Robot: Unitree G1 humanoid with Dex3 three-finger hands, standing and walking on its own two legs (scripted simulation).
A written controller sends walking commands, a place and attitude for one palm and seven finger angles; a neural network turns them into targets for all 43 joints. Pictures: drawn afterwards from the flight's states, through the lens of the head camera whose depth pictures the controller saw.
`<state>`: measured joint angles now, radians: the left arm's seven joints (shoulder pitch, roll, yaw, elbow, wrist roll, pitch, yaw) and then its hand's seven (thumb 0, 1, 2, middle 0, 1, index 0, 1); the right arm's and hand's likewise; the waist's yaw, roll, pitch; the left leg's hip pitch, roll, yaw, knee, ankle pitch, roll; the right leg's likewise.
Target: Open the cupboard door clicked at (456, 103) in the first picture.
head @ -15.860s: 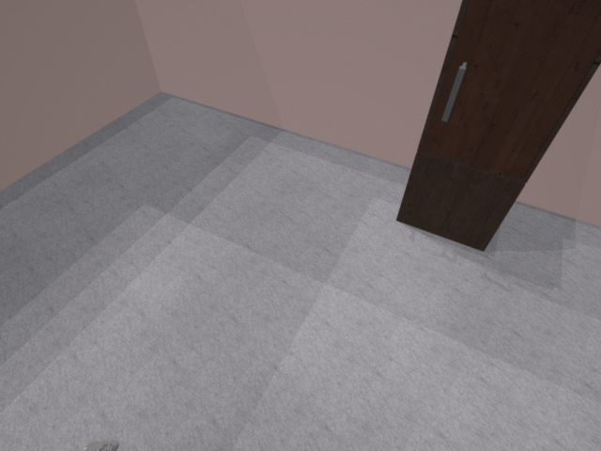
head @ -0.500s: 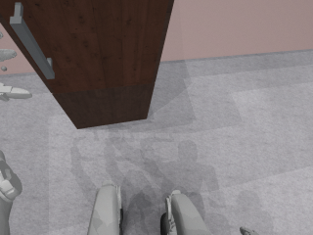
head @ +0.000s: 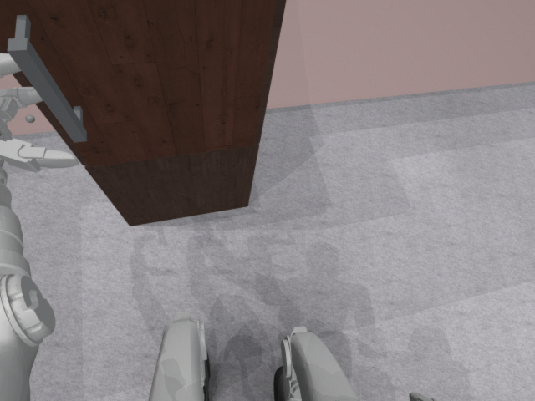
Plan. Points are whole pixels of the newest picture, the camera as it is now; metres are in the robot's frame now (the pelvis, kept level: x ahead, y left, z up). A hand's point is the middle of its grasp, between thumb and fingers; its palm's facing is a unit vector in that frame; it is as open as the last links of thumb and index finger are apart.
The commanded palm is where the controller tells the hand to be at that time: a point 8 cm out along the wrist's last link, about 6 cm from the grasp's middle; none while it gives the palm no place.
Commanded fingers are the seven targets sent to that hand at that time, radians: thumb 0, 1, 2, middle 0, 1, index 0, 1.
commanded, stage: slide the fingers in behind the handle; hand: left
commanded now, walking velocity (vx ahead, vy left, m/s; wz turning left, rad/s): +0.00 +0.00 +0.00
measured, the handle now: (54, 87) +0.54 +0.30 +0.05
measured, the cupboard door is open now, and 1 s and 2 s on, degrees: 0 0 1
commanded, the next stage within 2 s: close the thumb around the handle in 1.18 s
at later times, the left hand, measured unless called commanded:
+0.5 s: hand (62, 116) +0.48 +0.27 +0.06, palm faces +0.23 -0.97 -0.02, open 14.0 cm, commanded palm +0.46 +0.30 +0.06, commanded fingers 0.00 -0.50 0.30 -0.30 -1.20 -0.30 -1.20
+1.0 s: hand (75, 116) +0.49 +0.26 +0.06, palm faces +0.25 -0.97 -0.02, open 14.2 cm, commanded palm +0.46 +0.27 +0.06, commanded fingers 0.00 -0.50 0.30 -0.30 -1.20 -0.30 -1.20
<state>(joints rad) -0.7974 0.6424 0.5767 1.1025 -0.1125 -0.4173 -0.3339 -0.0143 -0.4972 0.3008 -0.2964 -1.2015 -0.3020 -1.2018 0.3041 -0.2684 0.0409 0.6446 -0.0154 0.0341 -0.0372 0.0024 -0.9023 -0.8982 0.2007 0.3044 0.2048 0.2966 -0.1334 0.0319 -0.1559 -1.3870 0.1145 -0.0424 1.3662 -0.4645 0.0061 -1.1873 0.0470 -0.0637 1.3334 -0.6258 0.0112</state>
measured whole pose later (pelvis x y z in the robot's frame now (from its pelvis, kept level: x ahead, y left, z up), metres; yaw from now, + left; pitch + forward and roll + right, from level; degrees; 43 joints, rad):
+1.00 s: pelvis +0.01 -0.01 +0.01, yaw +1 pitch +27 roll -5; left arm -0.78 0.49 0.45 1.08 -0.11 -0.47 -0.15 -0.01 -0.50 0.30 -0.28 -1.20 -0.26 -1.20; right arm 0.32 -0.25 0.01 0.68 -0.03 0.06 -0.01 0.00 -0.90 -0.90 0.20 0.30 0.20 0.30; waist -0.12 0.04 -0.16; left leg -1.33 0.10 -0.04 1.32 -0.46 -0.01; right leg -1.13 0.03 -0.06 1.30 -0.63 0.00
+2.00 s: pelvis +0.01 +0.00 +0.01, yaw +2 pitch +27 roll -5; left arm -0.79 0.49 0.45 1.11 -0.11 -0.49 -0.17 0.01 0.78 0.84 -0.38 -1.34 -0.36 -1.34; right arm 0.31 -0.25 0.02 0.68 -0.03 0.07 -0.01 0.00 -0.90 -0.90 0.20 0.30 0.20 0.30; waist -0.12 0.04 -0.17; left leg -1.33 0.09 -0.04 1.33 -0.47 0.00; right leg -1.13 0.03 -0.06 1.30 -0.64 0.00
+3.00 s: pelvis +0.03 -0.03 +0.04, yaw +6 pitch +19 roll -1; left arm -0.02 -0.10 -0.07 0.37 0.10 -0.45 0.60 0.02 0.73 0.78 -0.32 -1.32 -0.34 -1.33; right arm 0.19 -0.17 -0.02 0.60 -0.10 0.04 0.04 0.01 -0.90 -0.90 0.20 0.30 0.20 0.30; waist 0.00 0.02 -0.21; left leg -1.08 0.06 -0.04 1.19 -0.45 -0.04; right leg -0.89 0.00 -0.08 1.22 -0.66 -0.03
